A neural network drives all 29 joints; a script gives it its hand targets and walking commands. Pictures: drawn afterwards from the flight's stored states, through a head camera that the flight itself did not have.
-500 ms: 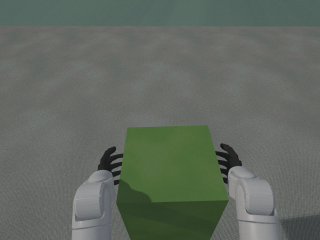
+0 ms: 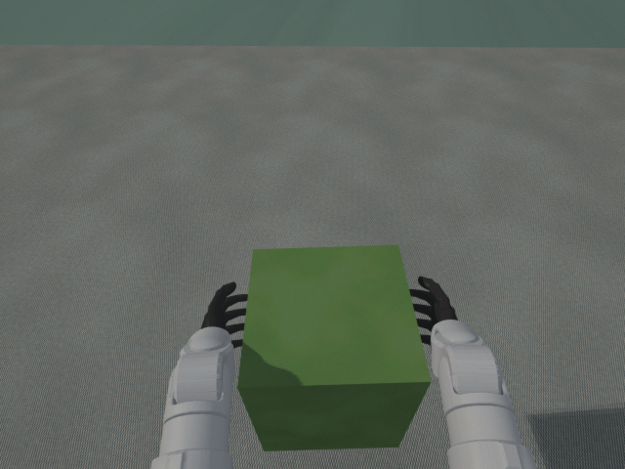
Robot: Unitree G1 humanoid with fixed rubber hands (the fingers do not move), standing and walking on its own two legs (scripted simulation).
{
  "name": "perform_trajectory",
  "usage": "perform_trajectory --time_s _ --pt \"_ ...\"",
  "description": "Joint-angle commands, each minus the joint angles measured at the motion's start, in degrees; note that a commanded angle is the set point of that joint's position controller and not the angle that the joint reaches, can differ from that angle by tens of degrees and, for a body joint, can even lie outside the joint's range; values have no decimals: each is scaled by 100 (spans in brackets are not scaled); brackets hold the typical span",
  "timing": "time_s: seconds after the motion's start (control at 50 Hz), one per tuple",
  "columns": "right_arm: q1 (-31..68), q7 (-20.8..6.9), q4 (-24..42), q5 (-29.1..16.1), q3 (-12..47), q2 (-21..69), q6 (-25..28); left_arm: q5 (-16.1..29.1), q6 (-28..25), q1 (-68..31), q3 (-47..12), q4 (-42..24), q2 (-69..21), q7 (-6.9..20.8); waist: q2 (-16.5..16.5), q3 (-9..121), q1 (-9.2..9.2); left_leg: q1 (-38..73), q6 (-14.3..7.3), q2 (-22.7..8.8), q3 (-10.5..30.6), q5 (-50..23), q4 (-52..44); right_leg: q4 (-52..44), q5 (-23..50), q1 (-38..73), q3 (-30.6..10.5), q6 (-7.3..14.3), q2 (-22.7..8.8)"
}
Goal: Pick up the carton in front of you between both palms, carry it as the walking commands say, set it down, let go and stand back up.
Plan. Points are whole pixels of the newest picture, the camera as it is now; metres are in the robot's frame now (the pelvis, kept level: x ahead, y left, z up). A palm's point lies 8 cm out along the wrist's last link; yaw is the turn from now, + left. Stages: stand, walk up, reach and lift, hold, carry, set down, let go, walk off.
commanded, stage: carry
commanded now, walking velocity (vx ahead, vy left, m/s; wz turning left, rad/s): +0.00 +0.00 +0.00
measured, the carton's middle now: (328, 352) +0.31 +0.00 -0.05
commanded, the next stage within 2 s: hold in 0.28 s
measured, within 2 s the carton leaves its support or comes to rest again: neither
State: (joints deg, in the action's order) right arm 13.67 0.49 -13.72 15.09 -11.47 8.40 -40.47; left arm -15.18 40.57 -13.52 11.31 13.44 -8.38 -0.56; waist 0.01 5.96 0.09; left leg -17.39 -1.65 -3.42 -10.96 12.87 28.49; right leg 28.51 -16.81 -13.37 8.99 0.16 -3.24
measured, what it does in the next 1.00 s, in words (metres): shifts its weight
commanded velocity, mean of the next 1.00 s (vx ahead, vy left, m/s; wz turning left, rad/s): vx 0.00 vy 0.00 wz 0.00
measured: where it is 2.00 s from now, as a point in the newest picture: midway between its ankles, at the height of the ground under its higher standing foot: outside the picture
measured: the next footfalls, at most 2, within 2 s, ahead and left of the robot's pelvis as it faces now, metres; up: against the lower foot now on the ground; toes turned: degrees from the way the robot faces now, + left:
none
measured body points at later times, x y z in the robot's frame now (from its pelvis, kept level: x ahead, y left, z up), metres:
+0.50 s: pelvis -0.02 +0.00 +0.01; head -0.04 +0.01 +0.46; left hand +0.27 +0.15 +0.03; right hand +0.28 -0.15 +0.04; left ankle +0.02 +0.11 -0.74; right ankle -0.02 -0.12 -0.74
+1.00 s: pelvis -0.07 +0.00 -0.04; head +0.10 +0.00 +0.37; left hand +0.34 +0.13 -0.10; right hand +0.33 -0.17 -0.10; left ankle +0.02 +0.10 -0.74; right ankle -0.02 -0.12 -0.74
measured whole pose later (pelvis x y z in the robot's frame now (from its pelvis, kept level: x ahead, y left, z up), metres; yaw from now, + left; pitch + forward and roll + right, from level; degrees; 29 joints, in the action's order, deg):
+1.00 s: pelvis -0.07 +0.00 -0.04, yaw -1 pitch +12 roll +0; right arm 42.4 -1.8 -35.7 24.8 -32.5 8.6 -16.6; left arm -25.6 17.3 -43.0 30.8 35.8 -8.3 1.7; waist 0.9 -10.8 0.5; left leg -45.3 -0.6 2.9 2.9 13.7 46.7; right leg 48.8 -18.6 -42.5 -3.7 0.0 3.5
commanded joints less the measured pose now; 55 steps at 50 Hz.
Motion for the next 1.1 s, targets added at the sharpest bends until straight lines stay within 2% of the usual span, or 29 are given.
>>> perform_trajectory --time_s 0.0,0.1,0.26,0.28,0.3,0.36,0.4,0.46,0.5,0.56,0.58,0.62,0.66,0.74,0.82,0.86,0.92,1.0,1.08 --pt "2707 -1224 287 -1294 2937 5063 449 1316 -455 -2698 -2959 -318 -5090 1214 -19 1343 -4 693 6 -657 727 -1006 -380 -452 829 177 -607 92 -621" --pt "2443 -1215 651 -1524 3297 5141 223 1547 -226 -2482 -3350 -683 -5174 1210 -35 1471 -3 723 -13 -676 728 -1270 -303 -355 1021 203 -600 91 -617" --pt "2366 -1182 786 -1524 3267 4977 53 1540 -56 -2393 -3312 -790 -5010 1185 -25 1300 0 613 -3 -675 727 -1234 -322 -377 1016 128 -606 65 -621" --pt "1905 -1215 810 -1497 3198 5122 23 1544 -17 -1879 -3234 -916 -5205 1209 136 747 -14 1899 -27 692 1545 -2655 -514 -685 2551 510 -1383 146 796" --pt "1947 -1173 1035 -1456 3119 4945 114 1473 -77 -1942 -3201 -1101 -4965 1169 70 1093 32 2402 -26 581 1741 -2610 -553 -750 2332 560 -1506 197 690" --pt "2107 -1162 881 -1424 3102 4963 157 1457 -112 -2055 -3213 -1033 -4951 1132 58 966 13 2561 63 690 1707 -2850 -541 -786 2502 638 -1512 138 755" --pt "2160 -1201 912 -1438 3064 4857 207 1338 -143 -1970 -3111 -1017 -4810 1076 -55 858 -31 2953 76 737 1631 -2577 -593 -906 2119 311 -1489 92 782" --pt "2447 -1226 575 -1343 2896 4866 245 1320 -159 -2473 -3054 -837 -4868 1123 -23 627 3 2594 105 722 1562 -1644 -645 -992 1263 321 -1508 146 757" --pt "2916 -1245 145 -1200 2615 4902 310 1238 -204 -2999 -2841 -443 -4871 1198 12 275 35 2369 86 722 1503 -778 -606 -1014 454 10 -1523 215 697" --pt "3850 -1326 -778 -911 2057 5076 521 1020 -389 -3973 -2330 495 -4985 1364 131 -46 95 2083 48 716 1465 280 -408 -916 -591 -530 -1495 282 612" --pt "4169 -1342 -1121 -774 1823 5106 618 914 -477 -4315 -2099 832 -4978 1416 241 -81 108 1973 45 711 1488 511 -310 -843 -797 -613 -1480 304 586" --pt "4833 -1349 -1672 -477 1276 5052 804 634 -643 -4901 -1519 1495 -5021 1461 220 -120 99 1748 45 712 1530 876 -177 -677 -1082 -759 -1462 337 568" --pt "5188 -1275 -2152 -159 614 4811 965 305 -774 -5182 -901 2031 -4876 1393 106 -233 95 1426 58 706 1563 1183 -101 -466 -1236 -812 -1433 351 611" --pt "5262 -1079 -2689 551 -544 4030 1226 -394 -1030 -5193 246 2663 -4148 1163 -106 -361 111 682 48 725 1591 1250 85 15 -981 -1195 -1310 296 743" --pt "5231 -941 -2739 844 -945 3471 1659 -766 -1533 -5109 780 2801 -3409 1007 -81 -7 46 -99 44 838 1443 618 612 543 -490 -1774 -1192 176 845" --pt "5331 -937 -2679 775 -841 3452 1962 -780 -1859 -5126 731 2771 -3349 967 -71 378 -15 -362 54 900 1413 224 909 831 -241 -2082 -1160 105 909" --pt "5499 -991 -2619 512 -386 3723 2481 -617 -2404 -5311 335 2654 -3658 942 -33 1153 -60 -641 79 976 1429 -288 1372 1268 116 -2580 -1129 34 1011" --pt "5769 -1078 -2437 3 699 4370 3109 -75 -3053 -5733 -766 2535 -4368 989 22 2845 53 -943 141 1033 1426 -1152 2242 2027 867 -3169 -1071 -77 1103" --pt "6222 -1094 -1672 -740 1937 4733 3294 601 -3219 -6207 -2038 1817 -4805 1000 -66 5594 58 -722 203 1047 1448 -2418 3194 2874 1840 -3527 -1077 -180 1194"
